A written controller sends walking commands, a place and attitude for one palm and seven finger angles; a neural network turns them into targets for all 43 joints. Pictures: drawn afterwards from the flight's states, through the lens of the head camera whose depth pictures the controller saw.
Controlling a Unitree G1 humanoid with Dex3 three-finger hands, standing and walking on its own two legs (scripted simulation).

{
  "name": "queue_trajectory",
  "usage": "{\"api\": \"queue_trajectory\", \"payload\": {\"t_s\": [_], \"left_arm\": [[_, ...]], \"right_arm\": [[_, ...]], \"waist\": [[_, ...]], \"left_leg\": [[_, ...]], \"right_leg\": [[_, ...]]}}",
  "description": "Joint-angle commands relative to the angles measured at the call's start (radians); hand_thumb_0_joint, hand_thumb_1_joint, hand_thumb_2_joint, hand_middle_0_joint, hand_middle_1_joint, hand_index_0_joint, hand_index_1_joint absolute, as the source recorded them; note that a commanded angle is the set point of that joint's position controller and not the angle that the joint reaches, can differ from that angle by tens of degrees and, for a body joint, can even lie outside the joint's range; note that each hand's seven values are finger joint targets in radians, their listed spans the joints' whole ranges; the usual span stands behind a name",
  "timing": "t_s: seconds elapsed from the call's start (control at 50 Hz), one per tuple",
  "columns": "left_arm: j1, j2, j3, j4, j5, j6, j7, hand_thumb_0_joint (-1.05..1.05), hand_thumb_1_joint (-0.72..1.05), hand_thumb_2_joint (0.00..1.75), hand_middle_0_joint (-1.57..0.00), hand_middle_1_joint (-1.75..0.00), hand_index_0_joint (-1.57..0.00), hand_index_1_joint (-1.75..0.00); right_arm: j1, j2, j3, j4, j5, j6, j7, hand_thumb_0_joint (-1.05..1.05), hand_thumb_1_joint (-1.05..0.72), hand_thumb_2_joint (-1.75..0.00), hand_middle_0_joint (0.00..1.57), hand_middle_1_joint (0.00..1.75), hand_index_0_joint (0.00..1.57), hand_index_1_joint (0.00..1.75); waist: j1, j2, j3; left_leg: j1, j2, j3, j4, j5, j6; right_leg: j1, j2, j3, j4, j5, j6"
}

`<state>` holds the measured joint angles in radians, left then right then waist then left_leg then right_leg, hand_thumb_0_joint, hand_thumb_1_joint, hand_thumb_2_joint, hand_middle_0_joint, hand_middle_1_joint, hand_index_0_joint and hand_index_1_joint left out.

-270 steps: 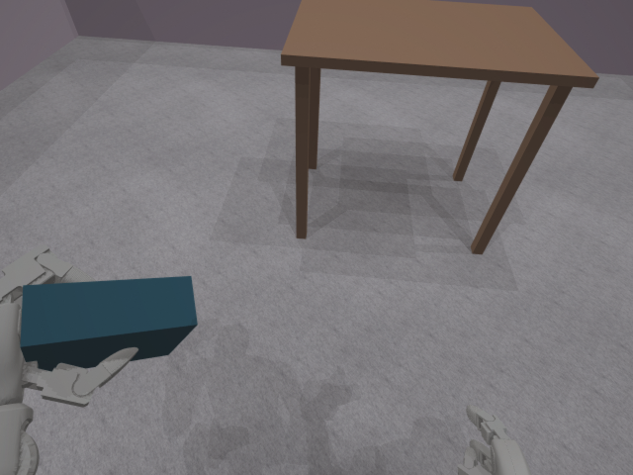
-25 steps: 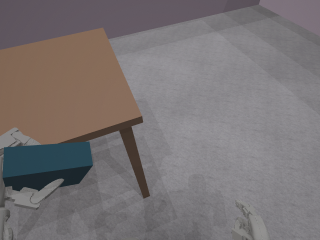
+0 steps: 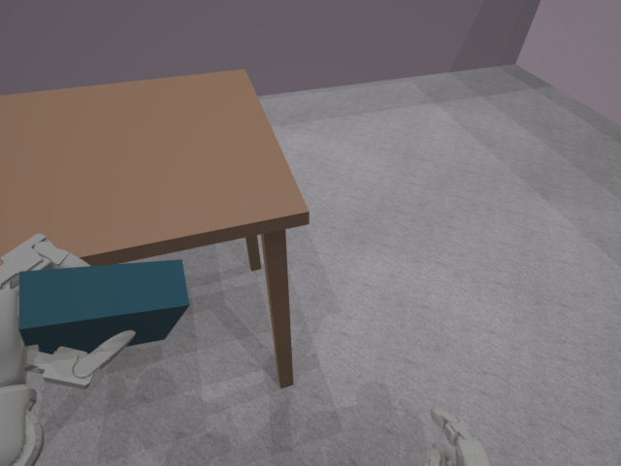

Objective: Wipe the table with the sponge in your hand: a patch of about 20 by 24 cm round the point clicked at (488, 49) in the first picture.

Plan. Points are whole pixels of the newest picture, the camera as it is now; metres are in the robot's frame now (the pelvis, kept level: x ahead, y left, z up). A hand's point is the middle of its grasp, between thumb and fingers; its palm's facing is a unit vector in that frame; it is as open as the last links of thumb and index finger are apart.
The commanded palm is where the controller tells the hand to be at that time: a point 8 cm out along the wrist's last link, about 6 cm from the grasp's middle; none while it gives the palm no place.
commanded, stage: come to a stop and stand still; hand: left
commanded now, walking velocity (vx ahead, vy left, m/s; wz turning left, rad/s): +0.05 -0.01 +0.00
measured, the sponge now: (130, 309) +0.23 +0.21 +0.15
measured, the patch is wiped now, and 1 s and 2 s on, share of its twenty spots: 0.00 0.00 0.00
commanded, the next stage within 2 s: look again from close up in 0.80 s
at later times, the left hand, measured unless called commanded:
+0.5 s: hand (82, 360) +0.17 +0.22 +0.16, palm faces +0.43 -0.81 -0.39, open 9.2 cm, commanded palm +0.12 +0.26 +0.18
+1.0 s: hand (34, 311) +0.18 +0.25 +0.21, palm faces +0.52 -0.74 -0.43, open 9.2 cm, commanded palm +0.09 +0.25 +0.18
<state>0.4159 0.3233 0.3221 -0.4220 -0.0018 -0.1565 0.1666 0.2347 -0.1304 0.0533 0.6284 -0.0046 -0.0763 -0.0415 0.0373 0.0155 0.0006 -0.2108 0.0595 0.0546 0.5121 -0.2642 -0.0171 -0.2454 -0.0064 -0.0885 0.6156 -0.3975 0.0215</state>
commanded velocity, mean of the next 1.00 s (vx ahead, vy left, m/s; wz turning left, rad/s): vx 0.00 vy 0.00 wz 0.00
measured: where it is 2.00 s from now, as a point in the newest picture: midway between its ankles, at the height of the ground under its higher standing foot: outside the picture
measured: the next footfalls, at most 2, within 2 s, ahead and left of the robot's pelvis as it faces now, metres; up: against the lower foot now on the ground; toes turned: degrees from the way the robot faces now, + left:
right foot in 0.02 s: +0.03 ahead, -0.11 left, +0.00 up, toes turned -3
left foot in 0.34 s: +0.02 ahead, +0.09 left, +0.00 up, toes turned -1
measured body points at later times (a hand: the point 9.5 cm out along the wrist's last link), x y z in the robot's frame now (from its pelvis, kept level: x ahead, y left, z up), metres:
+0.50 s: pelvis -0.04 -0.02 +0.00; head -0.03 -0.01 +0.45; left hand +0.14 +0.27 +0.18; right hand +0.12 -0.26 -0.08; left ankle -0.02 +0.09 -0.74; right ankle -0.01 -0.11 -0.73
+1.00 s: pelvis -0.07 -0.03 -0.01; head -0.05 -0.02 +0.44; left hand +0.15 +0.29 +0.23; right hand +0.08 -0.25 -0.10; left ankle -0.02 +0.09 -0.74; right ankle -0.01 -0.11 -0.74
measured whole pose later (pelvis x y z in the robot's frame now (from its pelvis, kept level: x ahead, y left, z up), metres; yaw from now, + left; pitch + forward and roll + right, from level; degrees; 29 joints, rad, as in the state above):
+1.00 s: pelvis -0.07 -0.03 -0.01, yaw +1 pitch -1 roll -1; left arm 0.13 0.51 0.43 -0.28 0.01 -0.26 0.13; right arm 0.26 -0.21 0.05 0.62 0.00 -0.12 -0.05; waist 0.04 -0.02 0.06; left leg -0.34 0.03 0.02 0.59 -0.25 0.00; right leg -0.32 0.04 -0.09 0.52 -0.18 -0.06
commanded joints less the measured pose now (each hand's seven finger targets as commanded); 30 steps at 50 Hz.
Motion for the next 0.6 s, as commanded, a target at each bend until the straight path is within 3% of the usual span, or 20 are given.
{"api": "queue_trajectory", "payload": {"t_s": [0.0,0.02,0.04,0.06,0.08,0.1,0.12,0.16,0.22,0.28,0.3,0.34,0.38,0.4,0.44,0.48,0.52,0.54,0.56,0.58], "left_arm": [[-0.144,0.201,0.081,-0.269,-0.005,-0.071,0.006,0.0,0.1,1.3,-1.2,-1.6,-1.2,-1.6],[-0.116,0.218,0.104,-0.265,-0.005,-0.074,0.01,0.0,0.1,1.3,-1.2,-1.6,-1.2,-1.6],[-0.092,0.241,0.129,-0.258,-0.012,-0.071,0.014,0.0,0.1,1.3,-1.2,-1.6,-1.2,-1.6],[-0.064,0.236,0.142,-0.251,-0.028,-0.06,0.007,0.0,0.1,1.3,-1.2,-1.6,-1.2,-1.6],[-0.024,0.262,0.175,-0.264,-0.037,-0.056,0.004,0.0,0.1,1.3,-1.2,-1.6,-1.2,-1.6],[0.033,0.249,0.178,-0.236,-0.044,-0.059,0.002,0.0,0.1,1.3,-1.2,-1.6,-1.2,-1.6],[0.081,0.241,0.185,-0.242,-0.045,-0.064,0.002,0.0,0.1,1.3,-1.2,-1.6,-1.2,-1.6],[0.124,0.231,0.193,-0.261,-0.046,-0.074,0.004,0.0,0.1,1.3,-1.2,-1.6,-1.2,-1.6],[0.1,0.224,0.193,-0.275,-0.039,-0.088,0.011,0.0,0.1,1.3,-1.2,-1.6,-1.2,-1.6],[0.054,0.191,0.142,-0.297,-0.037,-0.085,0.014,0.0,0.1,1.3,-1.2,-1.6,-1.2,-1.6],[0.027,0.194,0.13,-0.312,-0.037,-0.089,0.015,0.0,0.1,1.3,-1.2,-1.6,-1.2,-1.6],[-0.011,0.2,0.113,-0.355,-0.025,-0.095,0.016,0.0,0.1,1.3,-1.2,-1.6,-1.2,-1.6],[-0.047,0.207,0.108,-0.368,-0.019,-0.106,0.014,0.0,0.1,1.3,-1.2,-1.6,-1.2,-1.6],[-0.063,0.2,0.095,-0.354,-0.009,-0.109,0.016,0.0,0.1,1.3,-1.2,-1.6,-1.2,-1.6],[-0.078,0.183,0.079,-0.332,-0.001,-0.106,0.014,0.0,0.1,1.3,-1.2,-1.6,-1.2,-1.6],[-0.065,0.202,0.106,-0.311,-0.003,-0.103,0.014,0.0,0.1,1.3,-1.2,-1.6,-1.2,-1.6],[-0.026,0.183,0.105,-0.262,-0.008,-0.1,0.013,0.0,0.1,1.3,-1.2,-1.6,-1.2,-1.6],[-0.016,0.183,0.112,-0.239,-0.013,-0.094,0.008,0.0,0.1,1.3,-1.2,-1.6,-1.2,-1.6],[-0.015,0.178,0.108,-0.227,-0.019,-0.09,0.004,0.0,0.1,1.3,-1.2,-1.6,-1.2,-1.6],[0.006,0.192,0.127,-0.219,-0.027,-0.083,0.004,0.0,0.1,1.3,-1.2,-1.6,-1.2,-1.6]], "right_arm": [[-0.108,-0.185,-0.08,-0.152,0.006,-0.05,-0.01,0.0,-0.9,-0.9,0.2,0.3,0.2,0.3],[-0.099,-0.173,-0.079,-0.156,0.006,-0.042,-0.008,0.0,-0.9,-0.9,0.2,0.3,0.2,0.3],[-0.094,-0.154,-0.074,-0.162,0.005,-0.035,-0.006,0.0,-0.9,-0.9,0.2,0.3,0.2,0.3],[-0.099,-0.148,-0.079,-0.165,0.011,-0.033,-0.003,0.0,-0.9,-0.9,0.2,0.3,0.2,0.3],[-0.126,-0.163,-0.092,-0.175,0.013,-0.022,0.001,0.0,-0.9,-0.9,0.2,0.3,0.2,0.3],[-0.136,-0.145,-0.082,-0.173,0.014,-0.01,-0.002,0.0,-0.9,-0.9,0.2,0.3,0.2,0.3],[-0.147,-0.134,-0.07,-0.178,0.013,-0.003,-0.004,0.0,-0.9,-0.9,0.2,0.3,0.2,0.3],[-0.156,-0.12,-0.054,-0.185,0.011,0.007,-0.008,0.0,-0.9,-0.9,0.2,0.3,0.2,0.3],[-0.138,-0.135,-0.061,-0.184,0.009,0.006,-0.022,0.0,-0.9,-0.9,0.2,0.3,0.2,0.3],[-0.11,-0.156,-0.08,-0.179,0.008,-0.005,-0.035,0.0,-0.9,-0.9,0.2,0.3,0.2,0.3],[-0.1,-0.17,-0.086,-0.177,0.007,-0.01,-0.038,0.0,-0.9,-0.9,0.2,0.3,0.2,0.3],[-0.11,-0.211,-0.103,-0.189,0.012,-0.02,-0.042,0.0,-0.9,-0.9,0.2,0.3,0.2,0.3],[-0.123,-0.187,-0.085,-0.18,0.0,-0.034,-0.045,0.0,-0.9,-0.9,0.2,0.3,0.2,0.3],[-0.118,-0.183,-0.083,-0.172,-0.004,-0.042,-0.043,0.0,-0.9,-0.9,0.2,0.3,0.2,0.3],[-0.104,-0.194,-0.09,-0.169,0.0,-0.054,-0.037,0.0,-0.9,-0.9,0.2,0.3,0.2,0.3],[-0.097,-0.197,-0.094,-0.172,0.008,-0.063,-0.032,0.0,-0.9,-0.9,0.2,0.3,0.2,0.3],[-0.094,-0.189,-0.09,-0.173,0.01,-0.058,-0.023,0.0,-0.9,-0.9,0.2,0.3,0.2,0.3],[-0.099,-0.184,-0.088,-0.177,0.009,-0.055,-0.02,0.0,-0.9,-0.9,0.2,0.3,0.2,0.3],[-0.095,-0.181,-0.087,-0.178,0.008,-0.049,-0.017,0.0,-0.9,-0.9,0.2,0.3,0.2,0.3],[-0.092,-0.182,-0.091,-0.175,0.007,-0.041,-0.015,0.0,-0.9,-0.9,0.2,0.3,0.2,0.3]], "waist": [[-0.041,0.142,-0.062],[-0.049,0.069,-0.091],[-0.056,-0.056,-0.104],[-0.042,-0.179,-0.099],[-0.022,-0.208,-0.094],[-0.022,-0.172,-0.063],[-0.024,-0.116,-0.059],[-0.025,-0.104,-0.072],[-0.024,-0.127,-0.113],[-0.039,-0.06,-0.121],[-0.041,-0.025,-0.119],[-0.021,0.132,-0.11],[-0.022,0.264,-0.087],[-0.023,0.248,-0.049],[-0.021,0.215,-0.028],[-0.024,0.152,-0.053],[-0.034,0.066,-0.084],[-0.034,0.023,-0.074],[-0.036,-0.022,-0.057],[-0.037,-0.056,-0.053]], "left_leg": [[-0.064,0.164,-0.101,-0.084,0.111,0.074],[-0.115,0.124,-0.061,-0.003,0.068,0.049],[-0.152,0.054,0.001,0.088,-0.005,0.018],[-0.164,-0.025,0.023,0.179,-0.155,-0.007],[-0.201,-0.033,-0.014,0.317,-0.218,-0.008],[-0.229,-0.017,-0.049,0.397,-0.211,-0.005],[-0.244,-0.009,-0.055,0.398,-0.192,-0.01],[-0.222,-0.008,-0.03,0.322,-0.158,-0.013],[-0.147,-0.017,0.007,0.139,-0.092,-0.007],[0.016,-0.024,0.008,-0.055,0.04,0.005],[0.06,0.008,-0.015,-0.109,0.082,0.015],[0.076,0.151,-0.153,-0.152,0.225,0.066],[0.007,0.222,-0.226,-0.229,0.257,0.099],[-0.071,0.236,-0.231,-0.247,0.234,0.11],[-0.107,0.211,-0.167,-0.212,0.212,0.105],[-0.082,0.168,-0.114,-0.146,0.202,0.076],[-0.13,0.109,-0.082,-0.095,0.117,0.04],[-0.147,0.072,-0.053,-0.079,0.006,0.024],[-0.146,0.036,-0.036,-0.05,-0.095,0.014],[-0.106,0.015,-0.021,0.007,-0.118,0.009]], "right_leg": [[0.139,-0.023,0.003,-0.243,0.152,-0.012],[0.187,-0.097,0.089,-0.245,0.239,-0.047],[0.185,-0.194,0.201,-0.257,0.341,-0.089],[0.133,-0.259,0.29,-0.311,0.283,-0.133],[0.121,-0.31,0.36,-0.342,0.252,-0.175],[0.096,-0.323,0.35,-0.357,0.262,-0.19],[0.104,-0.312,0.321,-0.342,0.35,-0.192],[0.117,-0.269,0.223,-0.301,0.481,-0.177],[0.138,-0.228,0.178,-0.285,0.423,-0.155],[0.08,-0.198,0.184,-0.261,0.336,-0.104],[0.066,-0.171,0.175,-0.234,0.285,-0.078],[0.018,-0.077,0.134,-0.159,0.198,-0.028],[0.011,-0.038,0.073,-0.035,0.073,-0.01],[0.035,-0.038,0.071,0.012,0.024,-0.01],[0.067,-0.038,0.066,-0.03,0.049,-0.011],[0.098,-0.037,0.067,-0.134,0.173,-0.009],[0.164,-0.067,0.11,-0.181,0.309,-0.021],[0.139,-0.095,0.159,-0.209,0.285,-0.034],[0.081,-0.127,0.21,-0.262,0.169,-0.052],[0.013,-0.166,0.267,-0.322,0.075,-0.071]]}}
